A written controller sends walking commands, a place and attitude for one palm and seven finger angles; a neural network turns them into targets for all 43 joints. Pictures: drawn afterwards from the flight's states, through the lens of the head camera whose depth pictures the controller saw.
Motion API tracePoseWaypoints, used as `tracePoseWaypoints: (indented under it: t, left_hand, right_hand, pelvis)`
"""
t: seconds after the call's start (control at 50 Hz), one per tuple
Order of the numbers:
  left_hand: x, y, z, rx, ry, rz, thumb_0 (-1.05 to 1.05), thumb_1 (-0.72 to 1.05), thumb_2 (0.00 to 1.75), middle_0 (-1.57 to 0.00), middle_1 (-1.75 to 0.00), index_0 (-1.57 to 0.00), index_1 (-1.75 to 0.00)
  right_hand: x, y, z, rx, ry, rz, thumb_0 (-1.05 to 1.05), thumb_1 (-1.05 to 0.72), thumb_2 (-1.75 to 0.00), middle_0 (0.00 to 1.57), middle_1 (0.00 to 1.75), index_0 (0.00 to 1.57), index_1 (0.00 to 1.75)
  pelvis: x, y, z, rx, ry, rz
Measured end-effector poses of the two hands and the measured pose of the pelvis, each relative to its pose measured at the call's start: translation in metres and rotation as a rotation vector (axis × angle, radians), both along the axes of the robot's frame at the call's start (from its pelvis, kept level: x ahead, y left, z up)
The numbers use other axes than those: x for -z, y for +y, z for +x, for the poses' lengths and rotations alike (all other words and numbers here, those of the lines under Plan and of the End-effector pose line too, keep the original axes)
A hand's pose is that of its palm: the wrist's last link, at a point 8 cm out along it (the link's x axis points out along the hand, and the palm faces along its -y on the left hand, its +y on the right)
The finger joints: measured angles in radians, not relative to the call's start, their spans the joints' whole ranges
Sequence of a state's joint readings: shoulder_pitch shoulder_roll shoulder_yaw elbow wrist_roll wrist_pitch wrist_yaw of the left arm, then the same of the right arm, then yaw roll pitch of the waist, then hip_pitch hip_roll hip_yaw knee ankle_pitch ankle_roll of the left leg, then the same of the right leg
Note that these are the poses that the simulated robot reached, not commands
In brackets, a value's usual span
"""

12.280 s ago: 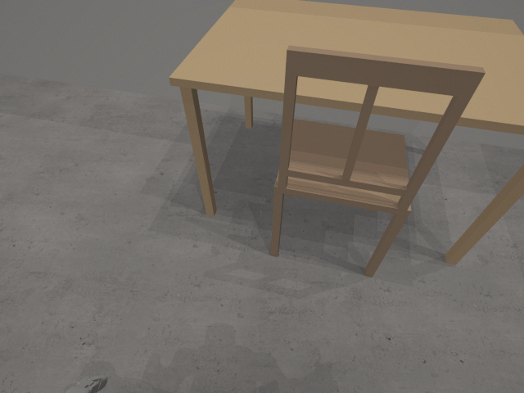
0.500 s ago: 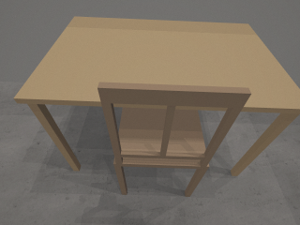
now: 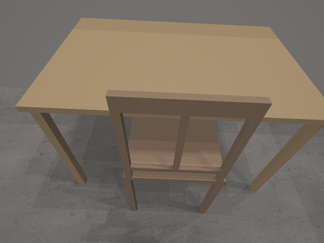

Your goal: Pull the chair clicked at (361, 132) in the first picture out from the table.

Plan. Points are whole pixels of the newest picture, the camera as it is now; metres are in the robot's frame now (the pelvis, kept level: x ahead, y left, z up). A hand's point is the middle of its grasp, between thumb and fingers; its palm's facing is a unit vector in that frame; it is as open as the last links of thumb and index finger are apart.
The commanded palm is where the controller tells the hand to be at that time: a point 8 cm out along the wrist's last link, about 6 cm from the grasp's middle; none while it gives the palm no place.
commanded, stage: look again from close up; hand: left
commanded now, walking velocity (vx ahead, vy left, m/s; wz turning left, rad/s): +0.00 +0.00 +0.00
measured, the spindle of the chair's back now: (180, 144) +0.44 -0.03 -0.07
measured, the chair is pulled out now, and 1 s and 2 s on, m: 0.00 0.00 0.00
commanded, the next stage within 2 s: raise the hand toward the chair's back in 0.62 s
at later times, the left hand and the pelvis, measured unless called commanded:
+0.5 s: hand out of the picture -0.02 +0.15 -0.18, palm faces +0.02 -0.99 -0.16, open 7.4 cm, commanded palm none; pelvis +0.00 -0.01 +0.00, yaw +0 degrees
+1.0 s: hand (109, 209) +0.20 +0.15 -0.03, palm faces +0.09 -1.00 -0.01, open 8.1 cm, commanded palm +0.11 +0.20 -0.07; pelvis -0.04 -0.02 -0.03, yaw +2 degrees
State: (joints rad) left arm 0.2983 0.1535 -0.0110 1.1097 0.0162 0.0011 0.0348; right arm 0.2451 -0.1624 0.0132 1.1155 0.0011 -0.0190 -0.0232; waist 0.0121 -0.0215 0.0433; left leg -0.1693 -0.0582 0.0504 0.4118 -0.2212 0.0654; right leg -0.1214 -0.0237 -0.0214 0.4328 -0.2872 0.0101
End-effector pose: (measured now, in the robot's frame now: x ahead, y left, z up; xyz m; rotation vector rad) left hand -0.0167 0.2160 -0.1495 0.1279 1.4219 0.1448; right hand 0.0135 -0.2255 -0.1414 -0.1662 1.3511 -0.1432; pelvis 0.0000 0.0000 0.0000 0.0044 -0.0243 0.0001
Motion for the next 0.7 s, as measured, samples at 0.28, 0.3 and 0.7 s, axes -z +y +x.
tracePoseWaypoints:
  t: [0.28, 0.3, 0.7]
  left_hand:
    - [-0.002, -0.005, 0.001, 0.006, -0.003, 0.001, 0.01, 0.91, 0.89, -0.2, -0.29, -0.2, -0.3]
    - [-0.001, -0.006, 0.001, 0.007, -0.003, 0.001, 0.01, 0.91, 0.89, -0.2, -0.29, -0.2, -0.3]
    - [-0.001, -0.017, -0.01, 0.005, 0.011, -0.013, 0.01, 0.91, 0.89, -0.2, -0.29, -0.2, -0.3]
  right_hand:
    - [0.003, 0.003, -0.021, 0.024, 0.049, 0.023, 0.0, -0.92, -0.9, 0.2, 0.29, 0.2, 0.29]
    - [0.003, 0.003, -0.021, 0.025, 0.05, 0.024, 0.0, -0.92, -0.9, 0.2, 0.29, 0.2, 0.29]
    - [0.002, -0.002, -0.024, 0.034, 0.04, 0.02, 0.0, -0.92, -0.9, 0.2, 0.29, 0.2, 0.29]
  pelvis:
    - [-0.001, -0.005, -0.002, 0.004, -0.001, 0.001]
    - [-0.001, -0.005, -0.002, 0.004, -0.001, 0.001]
    - [-0.001, -0.01, -0.006, 0.011, -0.004, 0.001]
